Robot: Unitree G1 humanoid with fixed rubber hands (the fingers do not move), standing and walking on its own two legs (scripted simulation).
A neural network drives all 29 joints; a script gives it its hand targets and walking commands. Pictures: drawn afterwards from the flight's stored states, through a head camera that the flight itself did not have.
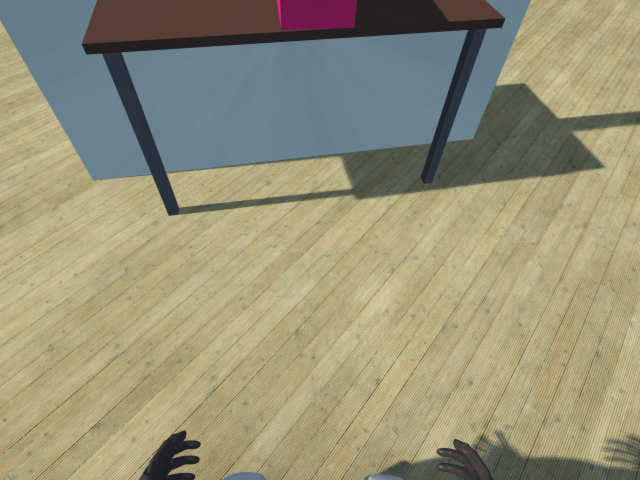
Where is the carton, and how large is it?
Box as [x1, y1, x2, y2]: [277, 0, 356, 29]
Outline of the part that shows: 277,0 281,29 353,27 356,0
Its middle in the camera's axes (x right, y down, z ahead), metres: -0.01 -0.75 +1.07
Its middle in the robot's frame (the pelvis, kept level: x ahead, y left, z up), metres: +1.32 +0.05 +0.09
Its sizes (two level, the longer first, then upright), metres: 0.210 0.200 0.250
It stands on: a table, 0.72 m high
